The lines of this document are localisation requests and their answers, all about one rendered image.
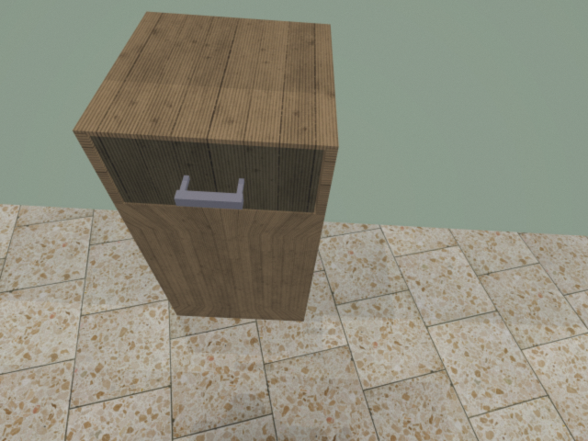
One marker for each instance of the cabinet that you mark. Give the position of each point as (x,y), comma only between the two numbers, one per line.
(225,80)

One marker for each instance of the handle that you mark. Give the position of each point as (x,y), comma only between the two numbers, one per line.
(203,199)

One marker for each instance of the drawer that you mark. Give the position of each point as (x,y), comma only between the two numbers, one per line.
(151,171)

